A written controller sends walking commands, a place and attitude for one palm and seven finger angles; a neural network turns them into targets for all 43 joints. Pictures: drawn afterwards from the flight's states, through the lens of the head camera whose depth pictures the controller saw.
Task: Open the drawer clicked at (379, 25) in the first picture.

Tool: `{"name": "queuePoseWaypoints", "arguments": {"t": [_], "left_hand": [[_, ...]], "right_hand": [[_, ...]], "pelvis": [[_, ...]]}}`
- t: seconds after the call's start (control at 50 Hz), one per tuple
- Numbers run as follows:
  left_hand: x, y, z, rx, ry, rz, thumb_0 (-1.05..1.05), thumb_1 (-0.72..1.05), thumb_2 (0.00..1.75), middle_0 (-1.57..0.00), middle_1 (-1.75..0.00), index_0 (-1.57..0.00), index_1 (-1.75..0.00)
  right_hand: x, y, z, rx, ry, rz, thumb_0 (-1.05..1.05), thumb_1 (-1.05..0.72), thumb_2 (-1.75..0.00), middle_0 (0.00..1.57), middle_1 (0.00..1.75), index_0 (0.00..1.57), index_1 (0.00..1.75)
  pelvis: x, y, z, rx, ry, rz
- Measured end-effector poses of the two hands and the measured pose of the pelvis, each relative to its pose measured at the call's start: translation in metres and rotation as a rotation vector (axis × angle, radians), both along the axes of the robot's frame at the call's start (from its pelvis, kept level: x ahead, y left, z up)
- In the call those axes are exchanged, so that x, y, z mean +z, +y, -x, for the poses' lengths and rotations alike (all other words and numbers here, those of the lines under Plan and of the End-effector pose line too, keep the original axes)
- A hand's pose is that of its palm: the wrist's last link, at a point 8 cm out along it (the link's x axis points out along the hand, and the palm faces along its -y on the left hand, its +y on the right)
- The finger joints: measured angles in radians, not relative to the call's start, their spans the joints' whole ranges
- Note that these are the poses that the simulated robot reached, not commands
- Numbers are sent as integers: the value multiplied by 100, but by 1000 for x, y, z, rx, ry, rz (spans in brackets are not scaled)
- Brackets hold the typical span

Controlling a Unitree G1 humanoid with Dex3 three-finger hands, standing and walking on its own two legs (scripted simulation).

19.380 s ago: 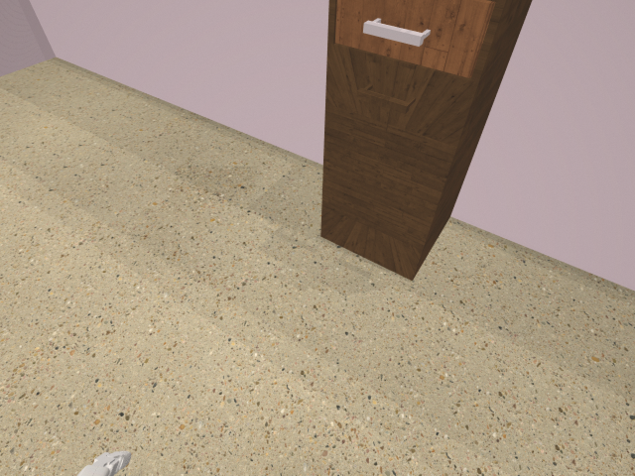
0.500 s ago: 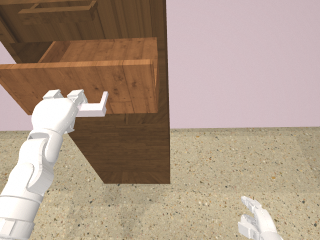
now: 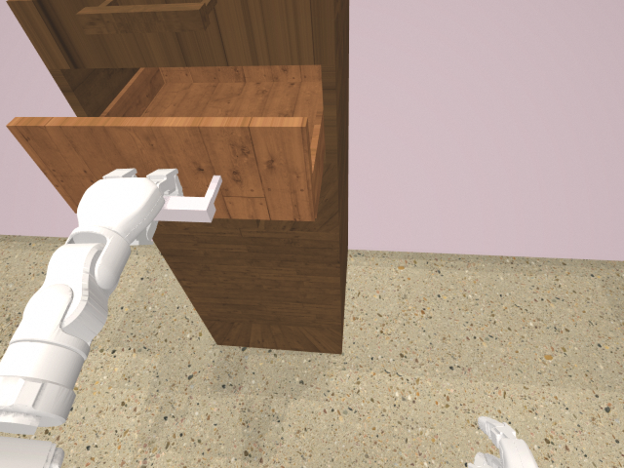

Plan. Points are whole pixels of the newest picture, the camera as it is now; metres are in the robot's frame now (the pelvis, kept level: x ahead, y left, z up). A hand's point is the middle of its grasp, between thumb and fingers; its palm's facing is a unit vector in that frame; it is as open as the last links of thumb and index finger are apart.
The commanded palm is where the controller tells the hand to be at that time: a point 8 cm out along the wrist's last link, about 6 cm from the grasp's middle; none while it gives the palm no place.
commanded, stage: pull the drawer open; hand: left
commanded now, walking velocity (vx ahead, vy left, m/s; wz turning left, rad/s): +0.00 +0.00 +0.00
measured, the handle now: (162, 195) +0.41 +0.24 +0.14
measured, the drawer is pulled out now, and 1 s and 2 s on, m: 0.14 0.28 0.30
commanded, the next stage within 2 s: open the thumb to release the handle in 1.36 s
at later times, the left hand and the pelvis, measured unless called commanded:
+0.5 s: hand (124, 276) +0.30 +0.25 +0.12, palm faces +0.09 -0.08 -0.99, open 5.6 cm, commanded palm +0.24 +0.27 +0.17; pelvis +0.00 +0.02 +0.00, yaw -4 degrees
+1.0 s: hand (90, 343) +0.21 +0.25 +0.12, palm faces +0.05 -0.08 -1.00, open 5.7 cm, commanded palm +0.16 +0.26 +0.17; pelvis +0.02 +0.02 +0.00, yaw -3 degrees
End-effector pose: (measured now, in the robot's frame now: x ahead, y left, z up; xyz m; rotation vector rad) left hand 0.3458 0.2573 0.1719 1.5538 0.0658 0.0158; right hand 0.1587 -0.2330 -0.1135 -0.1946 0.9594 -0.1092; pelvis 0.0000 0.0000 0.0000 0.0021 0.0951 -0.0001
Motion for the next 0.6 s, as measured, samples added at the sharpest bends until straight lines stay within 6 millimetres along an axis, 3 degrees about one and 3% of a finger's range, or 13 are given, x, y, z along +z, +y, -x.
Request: {"name": "queuePoseWaypoints", "arguments": {"t": [0.16,0.28,0.38,0.6], "left_hand": [[-2,1,9,-30,-43,19,3,75,82,-33,-135,-42,-135],[-4,1,30,-56,-98,37,3,76,79,-30,-135,-40,-135],[-5,2,50,-58,-125,45,3,75,78,-29,-135,-39,-135],[-3,1,90,-35,-110,63,3,74,77,-28,-135,-40,-133]], "right_hand": [[5,-29,49,-110,8,38,1,-90,-90,20,30,20,30],[8,-33,59,-144,-13,51,1,-90,-90,19,30,20,30],[12,-19,41,-120,-60,28,1,-90,-90,19,30,20,30],[32,37,-33,29,-203,-74,1,-90,-90,20,30,20,30]], "pelvis": [[-1,2,14,-46,-10,-5],[-2,10,13,-69,-14,-5],[-1,17,10,-72,-20,-3],[3,27,-2,-60,-41,5]]}}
